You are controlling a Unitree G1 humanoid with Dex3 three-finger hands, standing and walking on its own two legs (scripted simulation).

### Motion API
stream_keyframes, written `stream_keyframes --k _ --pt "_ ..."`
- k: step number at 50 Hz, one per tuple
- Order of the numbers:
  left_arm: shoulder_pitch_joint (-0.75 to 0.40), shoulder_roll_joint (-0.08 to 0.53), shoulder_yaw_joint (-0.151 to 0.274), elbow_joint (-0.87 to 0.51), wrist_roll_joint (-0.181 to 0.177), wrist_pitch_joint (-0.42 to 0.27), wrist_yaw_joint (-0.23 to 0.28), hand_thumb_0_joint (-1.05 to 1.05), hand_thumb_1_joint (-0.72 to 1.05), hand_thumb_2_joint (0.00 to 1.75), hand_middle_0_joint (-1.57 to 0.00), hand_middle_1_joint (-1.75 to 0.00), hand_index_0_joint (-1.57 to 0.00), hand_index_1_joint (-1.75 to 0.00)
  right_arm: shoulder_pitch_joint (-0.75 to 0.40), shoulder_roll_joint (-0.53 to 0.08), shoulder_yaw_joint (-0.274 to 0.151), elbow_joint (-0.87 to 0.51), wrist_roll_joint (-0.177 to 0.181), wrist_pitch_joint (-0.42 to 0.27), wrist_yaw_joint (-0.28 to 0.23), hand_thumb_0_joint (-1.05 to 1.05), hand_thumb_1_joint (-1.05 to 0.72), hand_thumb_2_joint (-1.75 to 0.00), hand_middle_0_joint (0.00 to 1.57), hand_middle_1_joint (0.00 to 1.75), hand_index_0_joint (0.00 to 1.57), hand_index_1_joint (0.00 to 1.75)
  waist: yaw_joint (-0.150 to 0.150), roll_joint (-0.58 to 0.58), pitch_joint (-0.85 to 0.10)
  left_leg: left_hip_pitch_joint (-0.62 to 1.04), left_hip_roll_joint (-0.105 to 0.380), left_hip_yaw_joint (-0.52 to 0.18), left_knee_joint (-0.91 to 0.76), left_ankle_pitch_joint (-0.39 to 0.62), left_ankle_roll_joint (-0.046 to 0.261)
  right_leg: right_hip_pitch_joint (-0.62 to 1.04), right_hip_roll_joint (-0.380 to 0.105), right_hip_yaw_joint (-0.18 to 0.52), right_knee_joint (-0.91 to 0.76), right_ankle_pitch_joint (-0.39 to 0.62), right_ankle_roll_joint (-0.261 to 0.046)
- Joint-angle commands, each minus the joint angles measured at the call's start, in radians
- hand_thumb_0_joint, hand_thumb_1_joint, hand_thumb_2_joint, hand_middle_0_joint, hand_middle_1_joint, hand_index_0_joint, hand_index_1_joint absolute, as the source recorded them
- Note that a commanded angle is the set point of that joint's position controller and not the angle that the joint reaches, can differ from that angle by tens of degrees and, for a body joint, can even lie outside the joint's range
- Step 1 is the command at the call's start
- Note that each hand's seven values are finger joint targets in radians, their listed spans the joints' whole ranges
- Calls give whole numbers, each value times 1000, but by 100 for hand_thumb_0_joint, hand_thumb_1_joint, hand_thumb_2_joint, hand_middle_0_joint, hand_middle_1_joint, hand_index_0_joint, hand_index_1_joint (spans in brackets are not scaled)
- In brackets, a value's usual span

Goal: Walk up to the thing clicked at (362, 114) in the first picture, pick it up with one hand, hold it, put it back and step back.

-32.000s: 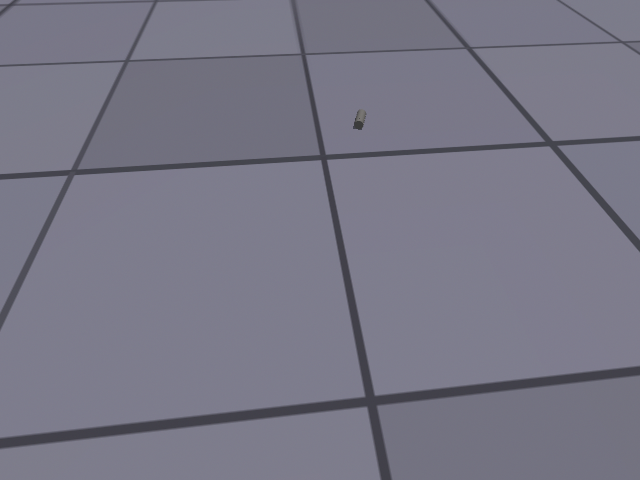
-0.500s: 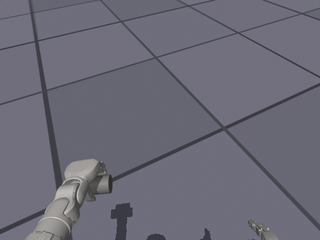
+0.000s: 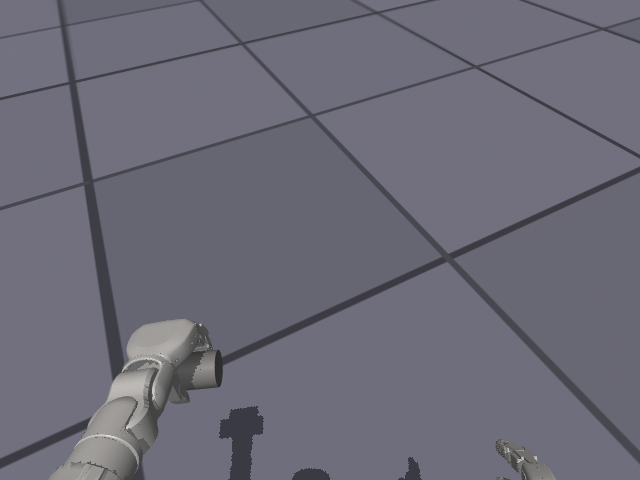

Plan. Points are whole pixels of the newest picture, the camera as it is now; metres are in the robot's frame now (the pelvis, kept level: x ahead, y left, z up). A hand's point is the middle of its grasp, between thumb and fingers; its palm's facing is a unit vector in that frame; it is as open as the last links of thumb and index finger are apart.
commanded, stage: crouch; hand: left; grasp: from above
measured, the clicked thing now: (174, 372) +0.30 +0.24 -0.07
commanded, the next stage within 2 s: lower in 1.80 s
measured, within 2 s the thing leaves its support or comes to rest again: neither
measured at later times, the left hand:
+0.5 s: hand (198, 399) +0.32 +0.24 -0.23, palm faces -0.43 +0.01 -0.90, open 8.2 cm
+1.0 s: hand (219, 422) +0.35 +0.27 -0.46, palm faces -0.45 -0.05 -0.89, open 8.3 cm
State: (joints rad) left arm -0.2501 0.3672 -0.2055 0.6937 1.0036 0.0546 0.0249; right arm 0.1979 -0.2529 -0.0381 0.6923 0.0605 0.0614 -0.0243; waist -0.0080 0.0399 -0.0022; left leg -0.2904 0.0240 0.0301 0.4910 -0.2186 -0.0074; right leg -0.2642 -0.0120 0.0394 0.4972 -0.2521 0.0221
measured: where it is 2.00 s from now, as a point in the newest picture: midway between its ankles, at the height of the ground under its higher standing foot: outside the picture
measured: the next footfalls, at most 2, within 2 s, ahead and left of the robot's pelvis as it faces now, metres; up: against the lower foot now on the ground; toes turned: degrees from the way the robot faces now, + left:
none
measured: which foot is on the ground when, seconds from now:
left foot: down 0.00-1.00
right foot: down 0.00-1.00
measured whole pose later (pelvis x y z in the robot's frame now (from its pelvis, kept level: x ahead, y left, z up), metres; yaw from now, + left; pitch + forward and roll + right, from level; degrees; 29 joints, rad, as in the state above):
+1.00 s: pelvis -0.06 +0.00 -0.30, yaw -2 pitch +37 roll -5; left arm -0.73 0.55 0.07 1.25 1.21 -0.15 0.41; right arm 0.15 -0.23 -0.04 0.78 -0.10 -0.08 0.06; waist -0.14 0.02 -0.18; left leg -1.96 0.03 -0.08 1.94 -0.64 -0.01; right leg -1.87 0.02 -0.03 1.91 -0.69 0.03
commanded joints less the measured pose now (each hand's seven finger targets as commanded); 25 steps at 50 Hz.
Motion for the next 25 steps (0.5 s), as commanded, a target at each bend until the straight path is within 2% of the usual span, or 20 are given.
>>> stream_keyframes --k 1,2,5,6,8,9,11,12,15,17,18,20,22,24,25 --pt "-305 180 95 -140 23 -17 71 0 70 52 -110 -36 -110 -36 -44 -136 -46 -118 -8 -38 -11 0 -88 -90 20 30 20 30 -14 -57 -209 123 -37 4 -34 144 18 -23 35 -29 -76 141 -26" --pt "-327 183 98 -134 28 -25 85 0 70 53 -110 -37 -110 -37 -43 -135 -46 -115 -9 -38 -10 0 -88 -89 20 30 20 30 -12 -50 -217 119 -35 1 -30 144 15 -32 37 -31 -66 138 -29" --pt "-352 166 86 -47 50 -45 136 0 74 52 -112 -36 -112 -37 -14 -138 -50 -99 -17 -34 -4 0 -87 -89 20 30 20 30 -33 -55 -203 70 -38 4 5 112 17 -82 33 -28 -38 116 -29" --pt "-352 181 104 -12 55 -50 156 0 75 53 -113 -38 -113 -38 -11 -139 -52 -92 -21 -31 -3 0 -87 -89 20 30 20 30 -27 -47 -213 51 -39 3 28 111 13 -105 32 -29 -19 112 -29" --pt "-399 177 99 40 77 -58 199 0 77 53 -113 -40 -114 -40 14 -144 -55 -74 -31 -31 5 0 -88 -89 20 30 20 30 -49 -49 -232 -3 -36 1 90 93 12 -171 33 -30 34 98 -30" --pt "-438 168 92 53 85 -63 221 0 79 52 -114 -41 -115 -39 20 -145 -58 -67 -35 -33 8 0 -88 -89 20 30 20 30 -52 -27 -250 -31 -37 2 128 89 8 -211 32 -32 69 96 -32" --pt "-480 174 104 87 99 -76 262 0 80 52 -115 -43 -116 -41 46 -153 -67 -49 -43 -39 13 0 -88 -89 20 30 20 30 -65 -14 -312 -88 -29 -3 215 66 3 -300 36 -35 153 72 -35" --pt "-459 169 108 134 115 -79 278 0 78 53 -113 -42 -115 -41 62 -151 -68 -48 -46 -42 16 0 -88 -89 20 30 20 30 -66 -16 -330 -140 -29 -4 258 62 1 -325 35 -38 204 67 -37" --pt "-511 193 139 181 144 -94 334 0 75 53 -110 -45 -112 -43 84 -163 -82 -43 -61 -53 22 0 -88 -89 20 30 20 30 -61 29 -410 -240 -20 -15 397 69 -1 -486 40 -51 345 55 -45" --pt "-561 183 137 238 159 -99 367 0 74 55 -110 -46 -111 -45 98 -167 -86 -44 -69 -63 22 0 -88 -89 20 30 20 30 -82 33 -432 -339 -20 -20 473 14 2 -590 41 -56 423 13 -47" --pt "-572 211 155 245 169 -100 381 0 73 56 -110 -45 -111 -45 104 -171 -87 -42 -70 -66 21 0 -88 -89 20 30 20 30 -74 41 -472 -382 -21 -19 511 2 4 -620 42 -56 462 4 -48" --pt "-587 230 176 285 159 -102 402 0 75 57 -110 -47 -111 -46 110 -176 -90 -36 -77 -76 16 0 -88 -89 20 30 20 30 -70 68 -522 -445 -17 -28 579 -26 2 -709 45 -66 543 -29 -55" --pt "-610 240 184 304 160 -100 414 0 74 62 -112 -44 -111 -44 114 -176 -89 -28 -86 -85 12 0 -88 -89 20 30 20 30 -76 76 -574 -527 -16 -32 655 -38 9 -779 48 -70 617 -40 -57" --pt "-621 246 189 348 154 -95 423 0 75 59 -112 -46 -112 -45 123 -174 -89 -22 -90 -95 7 0 -88 -89 20 30 20 30 -91 53 -603 -647 -21 -32 730 -81 18 -833 48 -73 684 -65 -55" --pt "-651 280 213 318 149 -99 427 0 73 62 -111 -45 -111 -46 122 -182 -93 -20 -93 -99 6 0 -88 -89 20 30 20 30 -79 69 -638 -676 -19 -36 756 -99 17 -865 48 -74 717 -82 -58"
